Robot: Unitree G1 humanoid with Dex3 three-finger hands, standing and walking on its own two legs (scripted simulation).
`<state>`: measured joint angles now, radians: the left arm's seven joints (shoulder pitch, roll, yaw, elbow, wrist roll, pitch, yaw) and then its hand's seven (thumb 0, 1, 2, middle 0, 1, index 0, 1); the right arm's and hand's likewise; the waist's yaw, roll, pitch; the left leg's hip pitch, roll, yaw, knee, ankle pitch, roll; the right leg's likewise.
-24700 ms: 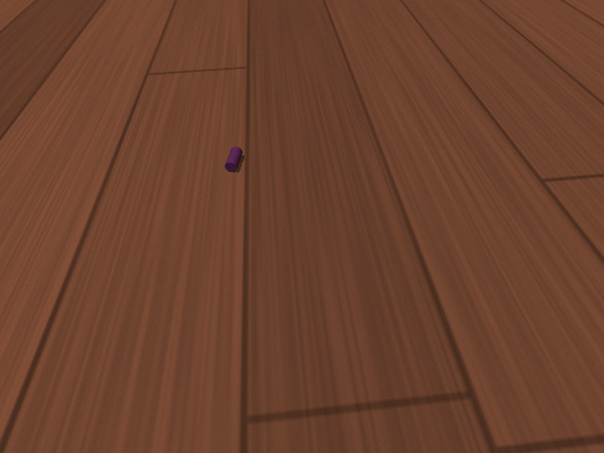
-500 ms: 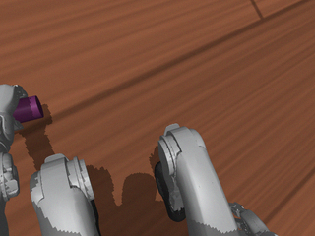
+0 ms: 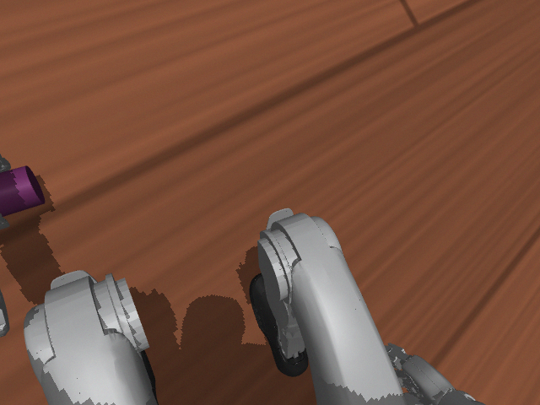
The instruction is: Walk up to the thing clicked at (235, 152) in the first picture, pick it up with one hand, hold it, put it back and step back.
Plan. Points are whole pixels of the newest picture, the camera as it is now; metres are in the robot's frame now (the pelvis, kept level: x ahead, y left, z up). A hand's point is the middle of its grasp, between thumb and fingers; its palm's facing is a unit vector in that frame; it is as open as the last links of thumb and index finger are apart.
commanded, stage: rest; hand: left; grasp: from above
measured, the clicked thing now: out of the picture +0.44 +0.31 -0.27
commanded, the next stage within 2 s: open in 0.16 s
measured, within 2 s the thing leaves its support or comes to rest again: rests again in 0.74 s
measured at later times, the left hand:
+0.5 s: hand out of the picture +0.43 +0.30 -0.23, palm faces -0.44 -0.16 -0.88, open 8.9 cm
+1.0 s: hand out of the picture +0.43 +0.31 -0.24, palm faces -0.44 -0.16 -0.88, open 11.7 cm
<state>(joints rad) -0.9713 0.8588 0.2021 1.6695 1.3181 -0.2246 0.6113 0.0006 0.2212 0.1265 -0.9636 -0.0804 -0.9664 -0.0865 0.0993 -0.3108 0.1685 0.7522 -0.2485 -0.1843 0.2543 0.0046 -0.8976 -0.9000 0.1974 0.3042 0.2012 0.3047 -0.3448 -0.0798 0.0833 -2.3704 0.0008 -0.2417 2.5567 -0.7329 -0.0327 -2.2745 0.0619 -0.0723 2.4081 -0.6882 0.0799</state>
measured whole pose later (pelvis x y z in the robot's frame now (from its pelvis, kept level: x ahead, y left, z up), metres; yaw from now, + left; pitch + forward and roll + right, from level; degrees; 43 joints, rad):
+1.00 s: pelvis -0.01 +0.01 +0.00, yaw -2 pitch +27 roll -15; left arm -1.02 0.94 0.14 1.74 1.31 -0.22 0.61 0.00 -0.12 0.67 -0.45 -0.61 -0.44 -0.62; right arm 0.11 -0.33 0.24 0.72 -0.28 -0.27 0.31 0.01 -0.90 -0.90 0.20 0.30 0.20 0.31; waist -0.37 -0.11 0.12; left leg -2.36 0.00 -0.27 2.57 -0.72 -0.01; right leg -2.24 0.07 -0.10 2.39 -0.67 0.08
